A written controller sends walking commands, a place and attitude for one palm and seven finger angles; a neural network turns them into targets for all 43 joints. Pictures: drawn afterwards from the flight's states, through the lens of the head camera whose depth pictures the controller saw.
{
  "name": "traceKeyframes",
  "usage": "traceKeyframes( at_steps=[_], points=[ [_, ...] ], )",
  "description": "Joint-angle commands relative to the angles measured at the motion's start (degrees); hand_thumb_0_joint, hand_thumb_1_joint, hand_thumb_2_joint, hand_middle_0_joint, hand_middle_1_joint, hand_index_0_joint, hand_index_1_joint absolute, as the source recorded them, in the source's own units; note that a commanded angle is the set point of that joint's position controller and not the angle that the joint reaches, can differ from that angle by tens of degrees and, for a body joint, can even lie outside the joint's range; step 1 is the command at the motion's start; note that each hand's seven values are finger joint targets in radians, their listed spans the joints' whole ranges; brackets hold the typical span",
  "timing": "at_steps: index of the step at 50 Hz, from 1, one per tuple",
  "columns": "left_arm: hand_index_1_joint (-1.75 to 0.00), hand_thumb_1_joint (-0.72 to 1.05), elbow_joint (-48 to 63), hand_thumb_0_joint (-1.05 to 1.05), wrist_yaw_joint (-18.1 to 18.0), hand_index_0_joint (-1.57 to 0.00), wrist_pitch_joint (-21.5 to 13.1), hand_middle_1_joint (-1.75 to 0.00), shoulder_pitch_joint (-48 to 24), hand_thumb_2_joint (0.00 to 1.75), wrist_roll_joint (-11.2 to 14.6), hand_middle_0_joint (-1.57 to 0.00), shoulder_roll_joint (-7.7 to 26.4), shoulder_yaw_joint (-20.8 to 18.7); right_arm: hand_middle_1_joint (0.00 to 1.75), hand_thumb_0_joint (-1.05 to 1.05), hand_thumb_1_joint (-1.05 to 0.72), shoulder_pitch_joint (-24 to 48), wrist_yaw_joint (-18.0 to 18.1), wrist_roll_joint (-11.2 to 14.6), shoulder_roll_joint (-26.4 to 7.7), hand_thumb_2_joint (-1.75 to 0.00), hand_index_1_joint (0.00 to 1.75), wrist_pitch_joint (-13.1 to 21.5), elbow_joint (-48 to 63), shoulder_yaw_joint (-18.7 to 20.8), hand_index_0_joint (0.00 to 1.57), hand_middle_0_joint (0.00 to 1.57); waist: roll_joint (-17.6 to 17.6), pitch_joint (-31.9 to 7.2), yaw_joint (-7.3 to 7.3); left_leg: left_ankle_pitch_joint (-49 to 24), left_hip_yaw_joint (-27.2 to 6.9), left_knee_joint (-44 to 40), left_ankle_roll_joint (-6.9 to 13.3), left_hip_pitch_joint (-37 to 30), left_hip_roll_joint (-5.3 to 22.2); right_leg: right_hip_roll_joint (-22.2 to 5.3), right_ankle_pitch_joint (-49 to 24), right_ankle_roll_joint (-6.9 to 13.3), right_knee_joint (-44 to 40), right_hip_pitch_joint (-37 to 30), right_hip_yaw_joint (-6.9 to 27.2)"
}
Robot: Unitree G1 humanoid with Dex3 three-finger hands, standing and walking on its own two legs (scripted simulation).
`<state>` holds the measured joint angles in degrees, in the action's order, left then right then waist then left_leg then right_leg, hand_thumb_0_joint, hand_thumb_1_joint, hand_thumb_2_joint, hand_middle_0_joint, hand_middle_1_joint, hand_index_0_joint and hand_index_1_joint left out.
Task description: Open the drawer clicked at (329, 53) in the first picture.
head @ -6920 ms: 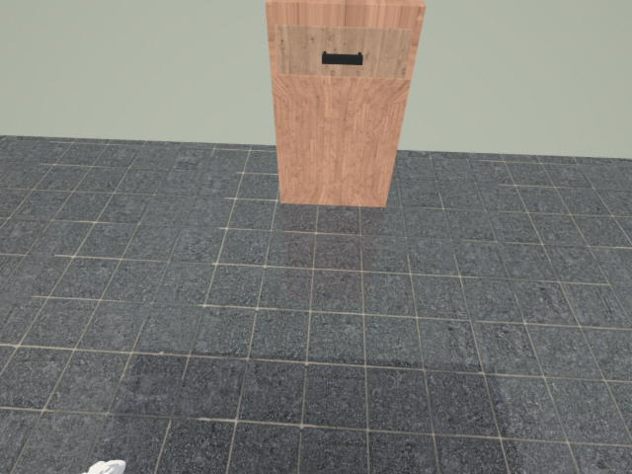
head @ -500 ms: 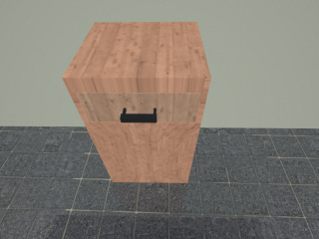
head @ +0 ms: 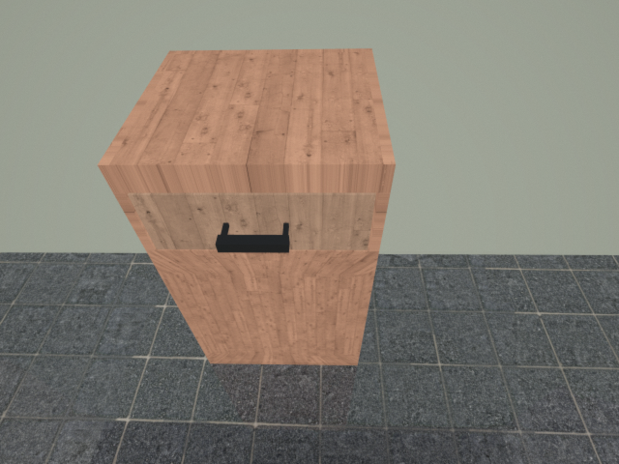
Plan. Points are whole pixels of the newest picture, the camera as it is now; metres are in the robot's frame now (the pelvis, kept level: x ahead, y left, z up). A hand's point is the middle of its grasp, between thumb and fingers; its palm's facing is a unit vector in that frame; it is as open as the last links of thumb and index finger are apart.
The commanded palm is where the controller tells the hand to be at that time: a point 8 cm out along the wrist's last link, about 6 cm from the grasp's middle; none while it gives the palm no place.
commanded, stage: look again from close up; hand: left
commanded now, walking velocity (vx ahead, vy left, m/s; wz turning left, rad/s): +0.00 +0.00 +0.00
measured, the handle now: (254, 235) +0.52 +0.14 -0.07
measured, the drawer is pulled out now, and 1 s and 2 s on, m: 0.00 0.00 0.00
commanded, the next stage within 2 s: raise the hand with hooked fingers in 0.02 s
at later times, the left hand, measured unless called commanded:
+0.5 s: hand (192, 431) +0.18 +0.17 -0.06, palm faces -0.03 -0.20 -0.98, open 8.4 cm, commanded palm +0.14 +0.20 -0.02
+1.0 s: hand (166, 383) +0.22 +0.21 -0.02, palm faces -0.02 -0.11 -0.99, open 11.3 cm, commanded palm +0.20 +0.21 +0.04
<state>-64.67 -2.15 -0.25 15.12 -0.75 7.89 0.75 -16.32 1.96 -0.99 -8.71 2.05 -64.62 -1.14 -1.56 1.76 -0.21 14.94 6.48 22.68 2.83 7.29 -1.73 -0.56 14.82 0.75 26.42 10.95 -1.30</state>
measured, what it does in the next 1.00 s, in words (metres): stands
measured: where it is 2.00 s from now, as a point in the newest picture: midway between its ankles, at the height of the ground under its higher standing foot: outside the picture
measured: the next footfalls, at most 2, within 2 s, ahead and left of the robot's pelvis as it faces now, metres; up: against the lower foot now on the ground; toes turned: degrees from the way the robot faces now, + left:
none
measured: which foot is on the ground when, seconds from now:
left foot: down 0.00-1.00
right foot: down 0.00-1.00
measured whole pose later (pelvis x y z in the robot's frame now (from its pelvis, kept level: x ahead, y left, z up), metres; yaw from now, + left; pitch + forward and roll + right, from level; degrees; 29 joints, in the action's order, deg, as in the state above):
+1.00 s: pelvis -0.02 -0.03 -0.02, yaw +1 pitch +8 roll +1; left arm -2.9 -18.6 -1.6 12.9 -57.9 21.2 2.6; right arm -8.8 0.6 -3.0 -12.3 -5.9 -35.1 -0.4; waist -2.3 -2.9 3.1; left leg 20.2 4.4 39.1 0.6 26.4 0.3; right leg 0.8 19.8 3.4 41.2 29.1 -2.7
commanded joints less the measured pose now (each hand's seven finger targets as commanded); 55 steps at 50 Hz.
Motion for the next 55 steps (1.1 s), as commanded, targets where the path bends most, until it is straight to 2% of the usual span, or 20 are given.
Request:
traceKeyframes(
  at_steps=[1,5,6,7,8,9,10,11,13,15,17,20,22,25,29,34,39,45,49,55],
  points=[
    [-0.30,0.90,1.4,0.00,0.1,-0.20,-1.2,-0.30,4.1,0.90,0.2,-0.20,4.6,-0.6,0.30,0.00,-0.90,-4.8,0.5,0.3,-4.7,-0.90,0.30,0.3,0.5,0.6,0.20,0.20,2.2,1.2,-0.22,-13.2,-7.2,-3.8,-0.2,0.4,8.6,-5.5,-13.7,2.1,-3.6,0.5,5.5],
    [-0.30,0.90,1.2,0.00,0.1,-0.20,-1.3,-0.30,4.6,0.90,0.1,-0.20,4.5,-0.6,0.30,0.00,-0.90,-4.5,0.5,0.3,-4.5,-0.90,0.30,0.2,0.3,0.6,0.20,0.20,2.5,1.8,-0.17,-11.0,-7.2,-3.8,-0.4,0.7,8.3,-5.6,-13.3,2.2,-4.6,0.4,5.8],
    [-0.30,0.90,-0.6,0.00,-2.5,-0.20,-2.4,-0.30,9.2,0.90,-0.5,-0.20,7.1,-1.0,0.30,0.00,-0.90,1.0,-0.3,1.0,-7.0,-0.90,0.30,0.4,4.4,1.3,0.20,0.20,11.4,2.0,2.07,-16.5,-5.6,8.5,-2.0,6.5,9.6,-8.5,-37.5,-0.2,-3.0,-1.1,7.1],
    [-0.32,0.88,82.3,0.00,-2.4,-0.20,-11.9,-0.32,-36.4,0.89,-9.3,-0.20,24.4,0.9,0.30,0.00,-0.90,0.7,2.6,3.9,-15.9,-0.90,0.30,8.1,24.2,1.6,0.20,0.20,-4.4,-24.8,-2.48,-22.4,-5.8,0.7,0.4,-7.5,2.3,-1.6,-29.3,2.1,1.7,-4.1,10.6],
    [-0.33,0.85,69.4,0.00,-6.9,-0.20,-7.9,-0.33,-12.8,0.88,-10.0,-0.20,21.9,-1.4,0.30,0.00,-0.90,6.2,4.8,3.1,-12.8,-0.90,0.30,12.9,22.7,2.4,0.20,0.20,-17.3,-23.8,1.36,-31.7,-5.8,1.8,-0.2,-11.2,3.9,-0.8,-14.1,3.1,3.6,-0.4,5.9],
    [-0.34,0.83,63.9,0.00,-9.9,-0.21,0.7,-0.34,1.1,0.87,-9.6,-0.21,11.6,3.9,0.30,0.00,-0.90,6.4,4.7,4.9,-9.4,-0.90,0.30,14.4,22.5,3.4,0.20,0.20,-12.1,-14.0,0.44,-28.2,-7.1,0.0,-2.1,-4.6,4.4,0.5,-3.3,2.5,4.6,5.6,3.6],
    [-0.36,0.81,62.5,0.00,-10.1,-0.21,2.2,-0.36,2.7,0.86,-13.2,-0.21,6.7,6.7,0.30,0.00,-0.90,5.2,4.4,4.2,-10.0,-0.90,0.30,14.6,21.6,3.2,0.20,0.20,-6.3,-9.6,-0.68,-24.6,-6.6,2.1,-1.3,-0.9,4.7,0.6,-4.4,1.7,4.0,8.0,1.5],
    [-0.37,0.78,67.6,0.00,-11.5,-0.21,1.8,-0.37,-2.3,0.85,-17.7,-0.21,10.9,5.6,0.30,0.00,-0.90,8.8,3.7,3.1,-12.4,-0.90,0.30,14.8,25.5,3.3,0.20,0.20,-3.7,-2.8,-1.28,-16.4,-8.5,3.8,-1.1,4.1,3.3,0.9,-4.7,2.4,3.0,12.0,2.3],
    [-0.40,0.74,64.6,0.00,-14.7,-0.21,1.2,-0.40,1.6,0.83,-29.9,-0.21,12.7,4.8,0.30,0.00,-0.90,8.0,2.7,0.1,-13.3,-0.90,0.30,12.6,28.6,3.4,0.20,0.20,4.7,-5.9,-1.46,-8.4,-7.8,8.5,-0.5,9.9,1.5,1.6,0.2,2.5,4.2,16.7,2.2],
    [-0.43,0.69,60.3,0.00,-17.8,-0.22,0.6,-0.43,10.6,0.81,-41.3,-0.22,12.2,3.6,0.30,0.00,-0.90,9.3,0.8,-1.1,-12.6,-0.90,0.30,8.8,33.3,5.0,0.20,0.20,8.7,-9.4,2.40,-5.9,-6.1,11.4,-1.5,14.5,-0.1,1.9,6.0,2.8,5.4,16.6,3.8],
    [-0.47,0.64,55.8,0.00,-19.8,-0.22,-0.2,-0.47,20.5,0.79,-49.7,-0.22,9.1,5.0,0.30,0.00,-0.90,12.3,-1.6,-2.1,-12.5,-0.90,0.30,4.5,36.6,5.5,0.20,0.20,13.9,-4.3,5.58,-2.1,-5.5,12.9,-2.1,22.5,-0.6,1.9,6.5,3.6,6.8,18.1,5.8],
    [-0.51,0.57,60.8,0.00,-21.5,-0.22,-3.6,-0.51,20.4,0.76,-57.3,-0.22,13.6,0.6,0.30,0.00,-0.90,16.6,-4.6,-1.4,-11.9,-0.90,0.30,-0.7,40.0,5.0,0.20,0.20,13.0,-10.1,8.99,-3.9,-4.6,15.7,-2.2,27.9,-1.4,0.7,-3.5,4.0,11.4,13.5,9.3],
    [-0.54,0.53,65.3,0.00,-23.6,-0.23,-5.2,-0.54,17.8,0.74,-60.8,-0.23,16.0,-1.5,0.30,0.00,-0.90,17.7,-5.2,-1.6,-11.0,-0.90,0.30,-2.2,42.0,4.7,0.20,0.20,8.9,-14.4,9.60,-3.9,-4.3,18.0,-1.9,28.8,-2.1,0.6,-5.5,3.8,14.0,13.1,10.3],
    [-0.58,0.46,72.5,0.00,-28.6,-0.23,-5.2,-0.58,6.8,0.71,-65.3,-0.23,20.8,-5.3,0.30,0.00,-0.90,18.4,-5.1,-2.9,-10.2,-0.90,0.30,-4.1,43.0,4.7,0.20,0.20,2.8,-18.9,8.27,-3.7,-4.5,21.8,-1.5,27.3,-2.9,0.8,-4.3,3.8,15.1,16.5,13.2],
    [-0.64,0.36,78.4,0.00,-31.9,-0.24,-4.9,-0.64,-10.7,0.67,-63.4,-0.24,22.4,-5.7,0.30,0.00,-0.90,18.1,-2.8,-3.6,-9.2,-0.90,0.30,-5.2,41.7,5.0,0.20,0.20,1.5,-22.4,2.77,-0.2,-6.1,27.0,-0.4,24.6,-2.7,0.1,-0.6,2.9,14.1,20.9,15.6],
    [-0.72,0.25,75.4,0.00,-28.8,-0.25,-3.6,-0.72,-14.1,0.62,-60.0,-0.25,20.7,-1.9,0.30,0.00,-0.90,19.3,-1.3,-3.5,-8.9,-0.90,0.30,-4.5,40.3,4.2,0.20,0.20,0.7,-22.0,0.53,0.8,-6.5,26.5,0.0,23.5,-2.2,-0.2,-0.8,2.0,12.0,19.0,13.4],
    [-0.80,0.13,68.7,0.00,-21.3,-0.25,1.8,-0.80,-9.2,0.57,-57.2,-0.25,21.3,-1.2,0.30,0.00,-0.90,19.5,-0.2,-2.0,-9.1,-0.90,0.30,-5.4,40.1,2.4,0.20,0.20,4.7,-18.1,2.76,0.9,-5.8,19.3,-0.3,24.3,-1.6,-0.7,-1.8,1.1,7.3,10.0,12.1],
    [-0.88,-0.01,70.0,0.00,-17.5,-0.27,-0.4,-0.88,-4.4,0.51,-56.7,-0.27,23.0,-4.6,0.30,0.00,-0.90,17.8,-0.2,-1.7,-9.1,-0.90,0.30,-5.2,39.8,2.3,0.20,0.20,5.4,-17.1,5.86,-3.9,-5.7,13.2,-0.6,21.2,-1.0,-0.5,-8.5,1.2,7.4,3.8,8.3],
    [-0.94,-0.10,73.2,0.00,-19.7,-0.27,-2.4,-0.94,-7.0,0.47,-57.3,-0.27,24.4,-7.2,0.30,0.00,-0.90,17.1,-0.8,-2.0,-9.8,-0.90,0.30,-5.1,39.5,3.5,0.20,0.20,3.3,-18.9,5.83,-7.1,-5.8,12.3,-0.5,18.3,-0.8,0.0,-12.3,1.8,8.0,3.3,7.0],
    [-1.03,-0.24,74.7,0.00,-21.5,-0.28,-1.0,-1.03,-13.4,0.41,-57.3,-0.28,23.1,-4.6,0.30,0.00,-0.90,16.0,-1.3,-1.3,-10.7,-0.90,0.30,-5.4,38.4,5.0,0.20,0.20,0.2,-19.5,4.01,-10.6,-6.0,11.8,-0.7,12.6,-0.2,0.8,-11.8,2.1,8.5,7.3,3.8]
  ],
)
